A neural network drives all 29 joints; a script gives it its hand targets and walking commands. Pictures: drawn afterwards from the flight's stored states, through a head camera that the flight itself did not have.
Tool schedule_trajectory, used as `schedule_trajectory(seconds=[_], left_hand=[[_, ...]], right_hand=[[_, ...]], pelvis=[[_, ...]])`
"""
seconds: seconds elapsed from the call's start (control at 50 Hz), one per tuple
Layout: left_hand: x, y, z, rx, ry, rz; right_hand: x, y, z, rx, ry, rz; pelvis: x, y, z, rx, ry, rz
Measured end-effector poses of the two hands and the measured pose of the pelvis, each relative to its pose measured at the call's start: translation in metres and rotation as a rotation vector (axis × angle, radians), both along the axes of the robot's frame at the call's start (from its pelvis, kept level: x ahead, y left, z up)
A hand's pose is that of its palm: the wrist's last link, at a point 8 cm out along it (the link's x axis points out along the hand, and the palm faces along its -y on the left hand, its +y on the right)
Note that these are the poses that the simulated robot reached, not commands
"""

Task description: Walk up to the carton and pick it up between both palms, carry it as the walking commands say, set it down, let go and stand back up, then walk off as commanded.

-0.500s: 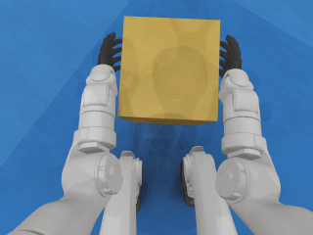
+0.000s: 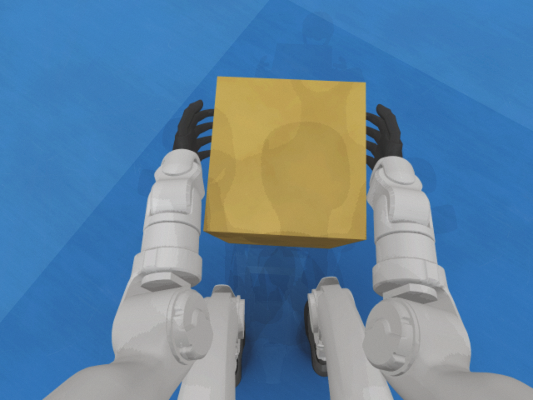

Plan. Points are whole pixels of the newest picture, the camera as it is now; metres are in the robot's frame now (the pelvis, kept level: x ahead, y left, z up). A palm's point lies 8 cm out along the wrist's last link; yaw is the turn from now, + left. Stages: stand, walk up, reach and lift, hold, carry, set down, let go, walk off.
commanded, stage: reach and lift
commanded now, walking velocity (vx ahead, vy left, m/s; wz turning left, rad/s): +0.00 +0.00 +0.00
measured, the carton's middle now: (283, 178) +0.44 -0.02 -0.11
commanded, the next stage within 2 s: none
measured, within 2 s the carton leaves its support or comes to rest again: neither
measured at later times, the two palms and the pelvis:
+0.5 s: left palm (174, 146) +0.44 +0.12 +0.03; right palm (410, 151) +0.42 -0.17 +0.04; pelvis +0.02 +0.00 +0.07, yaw +0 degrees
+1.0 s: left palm (152, 138) +0.42 +0.12 +0.10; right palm (445, 144) +0.40 -0.16 +0.11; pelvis +0.04 +0.00 +0.13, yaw +0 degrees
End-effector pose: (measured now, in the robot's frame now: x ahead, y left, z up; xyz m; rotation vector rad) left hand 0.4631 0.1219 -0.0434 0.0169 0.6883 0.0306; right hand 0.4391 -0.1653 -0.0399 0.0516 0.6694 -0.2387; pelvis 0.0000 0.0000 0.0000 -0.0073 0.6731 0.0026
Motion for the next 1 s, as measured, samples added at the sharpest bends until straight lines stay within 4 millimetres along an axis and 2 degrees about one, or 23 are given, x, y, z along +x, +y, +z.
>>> schedule_trajectory(seconds=[0.68, 1.0], left_hand=[[-0.030, 0.000, 0.100, -0.011, 0.002, 0.011], [-0.047, 0.002, 0.146, -0.005, 0.002, 0.010]], right_hand=[[-0.028, 0.000, 0.102, -0.001, 0.003, 0.005], [-0.044, 0.001, 0.148, -0.006, 0.004, 0.012]], pelvis=[[0.029, -0.001, 0.093, -0.001, -0.172, 0.005], [0.036, -0.001, 0.133, 0.001, -0.280, 0.005]])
